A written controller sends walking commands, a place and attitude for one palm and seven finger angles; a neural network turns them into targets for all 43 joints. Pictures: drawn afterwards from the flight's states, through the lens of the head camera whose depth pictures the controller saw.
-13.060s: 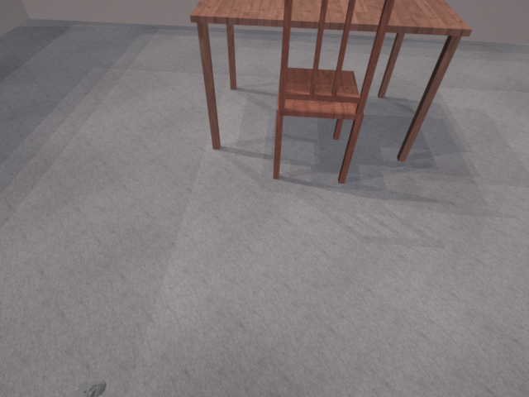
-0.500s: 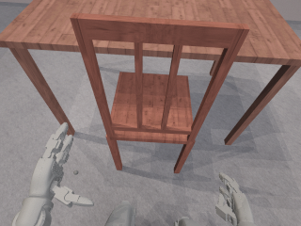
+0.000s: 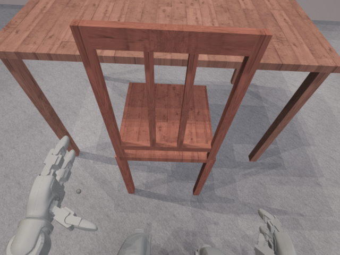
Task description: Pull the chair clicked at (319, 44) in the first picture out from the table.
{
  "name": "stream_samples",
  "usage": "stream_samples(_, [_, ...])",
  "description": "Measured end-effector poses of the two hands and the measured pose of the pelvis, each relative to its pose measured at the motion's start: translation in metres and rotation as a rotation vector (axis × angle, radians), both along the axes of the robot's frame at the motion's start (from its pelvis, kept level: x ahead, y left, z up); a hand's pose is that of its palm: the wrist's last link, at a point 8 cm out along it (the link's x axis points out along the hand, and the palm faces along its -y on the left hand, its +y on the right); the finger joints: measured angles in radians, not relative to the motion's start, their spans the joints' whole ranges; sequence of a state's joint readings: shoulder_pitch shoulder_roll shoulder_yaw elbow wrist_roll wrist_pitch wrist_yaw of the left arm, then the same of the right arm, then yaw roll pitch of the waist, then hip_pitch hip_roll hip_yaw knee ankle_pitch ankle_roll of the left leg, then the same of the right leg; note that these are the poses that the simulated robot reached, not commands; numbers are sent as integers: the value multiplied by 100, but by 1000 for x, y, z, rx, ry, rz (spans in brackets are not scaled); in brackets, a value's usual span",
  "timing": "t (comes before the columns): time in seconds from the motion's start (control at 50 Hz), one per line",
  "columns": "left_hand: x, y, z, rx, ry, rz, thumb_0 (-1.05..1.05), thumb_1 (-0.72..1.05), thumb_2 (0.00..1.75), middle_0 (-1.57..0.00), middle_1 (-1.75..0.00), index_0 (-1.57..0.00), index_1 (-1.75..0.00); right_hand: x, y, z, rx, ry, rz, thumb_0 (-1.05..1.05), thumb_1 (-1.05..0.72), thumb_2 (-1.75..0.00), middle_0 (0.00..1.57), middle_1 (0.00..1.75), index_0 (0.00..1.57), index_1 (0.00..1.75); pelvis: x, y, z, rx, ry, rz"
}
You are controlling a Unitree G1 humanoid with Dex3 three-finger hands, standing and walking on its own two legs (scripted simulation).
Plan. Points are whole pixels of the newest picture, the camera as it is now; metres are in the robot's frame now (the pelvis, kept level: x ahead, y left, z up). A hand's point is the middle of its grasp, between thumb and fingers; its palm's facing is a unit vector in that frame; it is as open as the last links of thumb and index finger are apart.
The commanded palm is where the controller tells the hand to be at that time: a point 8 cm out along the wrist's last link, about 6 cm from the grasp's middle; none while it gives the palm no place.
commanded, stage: raise the hand toward the chair's back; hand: left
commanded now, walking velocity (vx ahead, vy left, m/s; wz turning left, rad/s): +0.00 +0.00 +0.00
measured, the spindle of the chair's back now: (151, 109) +0.49 +0.08 +0.02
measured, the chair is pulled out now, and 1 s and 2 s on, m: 0.00 0.00 0.00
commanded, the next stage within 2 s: aim the fingers beside a spindle in 0.22 s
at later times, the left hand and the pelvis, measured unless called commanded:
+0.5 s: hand (82, 189) +0.25 +0.20 +0.03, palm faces +0.03 -1.00 -0.07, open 16.9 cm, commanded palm +0.23 +0.25 +0.04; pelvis +0.00 -0.01 -0.01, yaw +0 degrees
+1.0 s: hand (94, 175) +0.29 +0.19 +0.02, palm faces +0.01 -1.00 -0.07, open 16.9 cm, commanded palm +0.27 +0.24 +0.02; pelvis -0.01 -0.01 -0.02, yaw +0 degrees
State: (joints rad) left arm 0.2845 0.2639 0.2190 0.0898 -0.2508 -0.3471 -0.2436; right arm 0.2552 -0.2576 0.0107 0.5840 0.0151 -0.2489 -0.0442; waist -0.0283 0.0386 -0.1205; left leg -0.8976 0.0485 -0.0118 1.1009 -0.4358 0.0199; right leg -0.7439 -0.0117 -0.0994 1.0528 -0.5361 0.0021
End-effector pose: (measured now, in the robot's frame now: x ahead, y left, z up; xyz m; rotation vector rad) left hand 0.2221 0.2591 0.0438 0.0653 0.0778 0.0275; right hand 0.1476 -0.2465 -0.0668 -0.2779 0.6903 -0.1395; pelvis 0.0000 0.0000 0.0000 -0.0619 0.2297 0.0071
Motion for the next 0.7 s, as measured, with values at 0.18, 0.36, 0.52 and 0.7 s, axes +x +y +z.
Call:
stream_samples(0.18, [-2,-1,3,7,-13,7,-1,-49,30,-6,-8,-6,-8,7,5,-2,23,-17,19,2,-91,-90,21,30,21,30,-1,-2,-1,2,-2,2])
stream_samples(0.36, [-4,-4,2,1,-12,4,-1,-49,30,-6,-8,-6,-8,14,9,-3,36,-34,39,2,-90,-90,21,30,21,30,-1,-5,-2,3,-1,3])
stream_samples(0.52, [7,-6,-5,-2,-20,-3,-1,-49,30,-6,-8,-6,-8,13,5,-9,22,-25,47,2,-90,-90,21,30,21,30,-4,-6,-7,2,12,6])
stream_samples(0.7, [24,-11,-9,1,-27,-16,-1,-49,30,-6,-8,-6,-8,1,-2,-16,18,13,21,2,-91,-90,21,30,21,30,-4,-7,-10,4,28,-2])
